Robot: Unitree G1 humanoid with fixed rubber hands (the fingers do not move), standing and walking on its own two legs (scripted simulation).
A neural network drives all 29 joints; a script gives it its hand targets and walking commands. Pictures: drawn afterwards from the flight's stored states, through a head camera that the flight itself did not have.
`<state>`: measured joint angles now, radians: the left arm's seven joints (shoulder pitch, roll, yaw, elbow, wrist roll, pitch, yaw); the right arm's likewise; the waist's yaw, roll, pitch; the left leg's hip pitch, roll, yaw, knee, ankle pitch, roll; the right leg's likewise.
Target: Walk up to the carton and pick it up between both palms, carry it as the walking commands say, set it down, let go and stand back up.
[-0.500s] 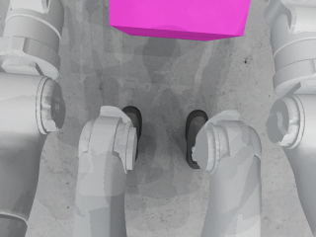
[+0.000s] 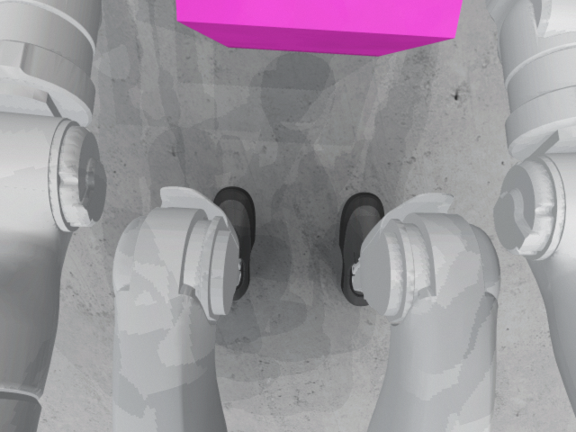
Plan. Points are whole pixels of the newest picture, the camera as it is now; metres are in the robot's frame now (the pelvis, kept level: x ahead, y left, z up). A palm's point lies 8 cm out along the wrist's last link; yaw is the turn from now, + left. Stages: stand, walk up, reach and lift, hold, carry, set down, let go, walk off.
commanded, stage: reach and lift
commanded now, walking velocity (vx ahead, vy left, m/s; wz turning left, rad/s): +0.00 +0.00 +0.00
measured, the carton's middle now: out of the picture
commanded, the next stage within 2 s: none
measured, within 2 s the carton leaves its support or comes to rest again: leaves its support in 1.22 s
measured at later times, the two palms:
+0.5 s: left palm out of the picture +0.57 +0.16 -0.18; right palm out of the picture +0.56 -0.15 -0.18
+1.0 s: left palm out of the picture +0.57 +0.16 -0.18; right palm out of the picture +0.56 -0.15 -0.18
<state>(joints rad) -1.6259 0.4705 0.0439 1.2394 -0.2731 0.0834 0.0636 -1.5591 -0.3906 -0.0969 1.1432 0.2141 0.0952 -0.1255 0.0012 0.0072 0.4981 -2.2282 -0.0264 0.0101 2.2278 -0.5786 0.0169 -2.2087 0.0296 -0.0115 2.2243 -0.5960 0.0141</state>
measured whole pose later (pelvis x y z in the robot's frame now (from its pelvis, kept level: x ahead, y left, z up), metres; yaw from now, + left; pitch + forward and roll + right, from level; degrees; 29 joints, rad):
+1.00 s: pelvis +0.01 +0.00 -0.01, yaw -2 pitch +32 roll -1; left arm -1.54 0.29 0.26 1.02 -0.01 0.21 0.01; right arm -1.49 -0.29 -0.27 1.01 0.10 0.18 -0.08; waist 0.04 -0.03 0.49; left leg -2.21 -0.03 0.00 2.28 -0.64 0.01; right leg -2.20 0.08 -0.01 2.27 -0.63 0.03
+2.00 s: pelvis +0.01 +0.00 +0.06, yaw +0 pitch +43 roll -1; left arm -1.32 0.17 0.36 0.75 0.06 0.36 0.05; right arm -1.27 -0.12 -0.40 0.68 -0.07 0.35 -0.12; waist 0.04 0.00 0.15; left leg -2.19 -0.10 -0.03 2.01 -0.57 -0.02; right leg -2.18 0.11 0.04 2.01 -0.58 0.05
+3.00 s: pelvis +0.02 +0.00 +0.17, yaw +0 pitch +42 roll -1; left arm -1.08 0.03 0.47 0.72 0.21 0.38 0.00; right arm -1.03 0.00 -0.50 0.65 -0.20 0.40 -0.05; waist 0.03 0.00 -0.10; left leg -1.87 -0.12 -0.07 1.63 -0.49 -0.02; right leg -1.86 0.13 0.08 1.62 -0.50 0.05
